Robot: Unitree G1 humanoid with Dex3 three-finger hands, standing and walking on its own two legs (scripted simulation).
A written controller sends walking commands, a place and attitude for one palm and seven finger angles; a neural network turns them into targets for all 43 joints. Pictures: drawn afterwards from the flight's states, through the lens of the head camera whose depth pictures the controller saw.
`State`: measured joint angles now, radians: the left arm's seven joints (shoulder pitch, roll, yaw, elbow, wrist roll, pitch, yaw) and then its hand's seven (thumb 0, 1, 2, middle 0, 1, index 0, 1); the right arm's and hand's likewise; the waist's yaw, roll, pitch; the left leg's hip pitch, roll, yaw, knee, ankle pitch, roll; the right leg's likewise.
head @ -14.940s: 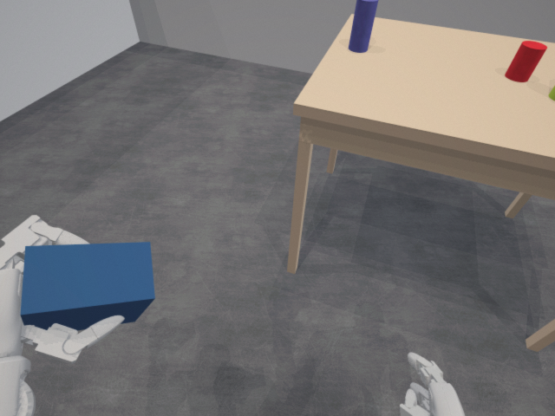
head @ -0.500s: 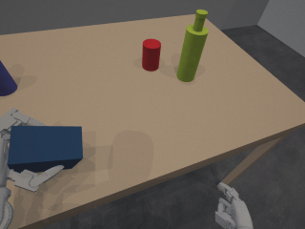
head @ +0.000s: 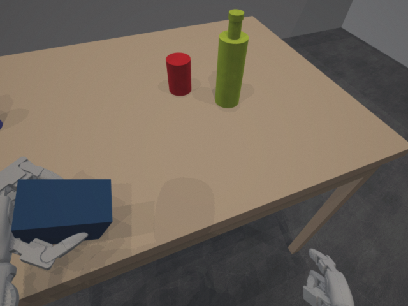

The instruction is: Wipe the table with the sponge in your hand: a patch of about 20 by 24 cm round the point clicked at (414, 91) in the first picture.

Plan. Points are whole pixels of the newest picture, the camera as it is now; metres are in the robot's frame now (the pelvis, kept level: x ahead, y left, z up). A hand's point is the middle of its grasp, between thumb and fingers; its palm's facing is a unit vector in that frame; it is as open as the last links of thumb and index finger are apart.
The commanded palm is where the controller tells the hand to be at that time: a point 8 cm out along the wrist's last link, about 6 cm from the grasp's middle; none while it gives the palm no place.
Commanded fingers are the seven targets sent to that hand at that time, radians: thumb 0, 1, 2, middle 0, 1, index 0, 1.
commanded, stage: come to a stop and stand still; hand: left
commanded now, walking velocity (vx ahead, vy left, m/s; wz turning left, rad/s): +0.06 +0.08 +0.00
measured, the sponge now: (78, 213) +0.22 +0.21 +0.13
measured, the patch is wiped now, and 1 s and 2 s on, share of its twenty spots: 0.00 0.00 0.00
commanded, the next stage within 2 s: look again from close up in 0.78 s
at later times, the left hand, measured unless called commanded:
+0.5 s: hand (25, 211) +0.22 +0.28 +0.13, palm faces +0.16 -0.88 -0.45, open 10.3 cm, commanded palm +0.17 +0.34 +0.18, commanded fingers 0.00 0.10 1.30 -1.20 -1.60 -1.20 -1.60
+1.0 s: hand out of the picture +0.21 +0.32 +0.15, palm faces +0.36 -0.84 -0.40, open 10.3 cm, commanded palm +0.15 +0.35 +0.18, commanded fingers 0.00 0.10 1.30 -1.20 -1.60 -1.20 -1.60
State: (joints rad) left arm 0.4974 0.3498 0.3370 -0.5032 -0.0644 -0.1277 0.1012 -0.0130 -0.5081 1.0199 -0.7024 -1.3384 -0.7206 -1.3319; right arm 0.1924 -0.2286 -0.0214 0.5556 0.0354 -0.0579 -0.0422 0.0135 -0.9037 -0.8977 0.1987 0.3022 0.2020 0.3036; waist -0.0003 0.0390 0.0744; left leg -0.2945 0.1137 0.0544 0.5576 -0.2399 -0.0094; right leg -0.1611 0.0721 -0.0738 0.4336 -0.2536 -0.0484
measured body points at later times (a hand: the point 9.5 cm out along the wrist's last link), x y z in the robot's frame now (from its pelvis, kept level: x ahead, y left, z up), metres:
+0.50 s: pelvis -0.01 +0.07 +0.00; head +0.04 +0.09 +0.44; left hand +0.21 +0.33 +0.16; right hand +0.17 -0.15 -0.07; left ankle +0.03 +0.14 -0.74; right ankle -0.01 -0.08 -0.74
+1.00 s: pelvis -0.01 +0.07 +0.00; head +0.02 +0.10 +0.45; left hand +0.19 +0.37 +0.17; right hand +0.18 -0.14 -0.06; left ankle +0.03 +0.14 -0.74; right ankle -0.01 -0.08 -0.74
